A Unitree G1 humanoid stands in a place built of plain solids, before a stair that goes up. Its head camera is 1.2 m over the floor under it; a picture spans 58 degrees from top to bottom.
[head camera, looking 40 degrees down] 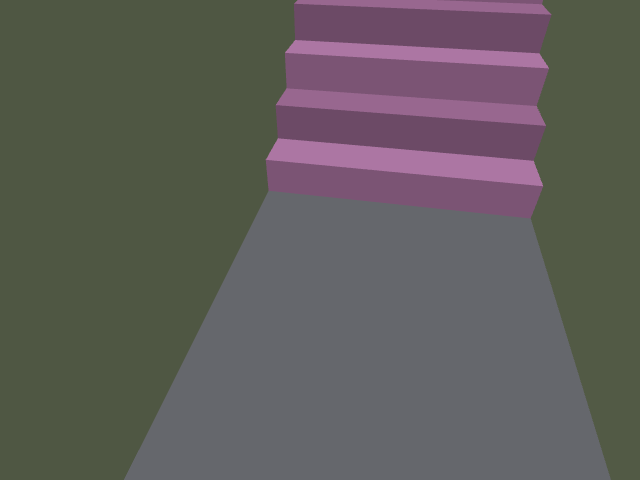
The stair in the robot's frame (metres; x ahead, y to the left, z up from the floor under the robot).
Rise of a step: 0.18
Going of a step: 0.22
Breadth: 1.34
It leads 11 degrees to the right of straight ahead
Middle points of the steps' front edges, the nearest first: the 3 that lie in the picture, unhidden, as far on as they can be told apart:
1.70 -0.35 0.18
1.91 -0.40 0.35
2.13 -0.44 0.53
